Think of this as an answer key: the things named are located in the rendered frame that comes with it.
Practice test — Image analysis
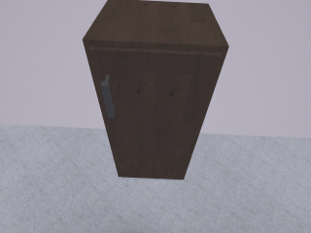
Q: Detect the cupboard door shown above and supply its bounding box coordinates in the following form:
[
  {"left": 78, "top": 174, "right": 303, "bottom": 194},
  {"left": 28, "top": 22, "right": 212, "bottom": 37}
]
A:
[{"left": 89, "top": 47, "right": 222, "bottom": 155}]

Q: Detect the handle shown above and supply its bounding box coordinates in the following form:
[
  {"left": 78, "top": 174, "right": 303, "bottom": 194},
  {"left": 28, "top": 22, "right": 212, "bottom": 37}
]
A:
[{"left": 100, "top": 75, "right": 115, "bottom": 118}]

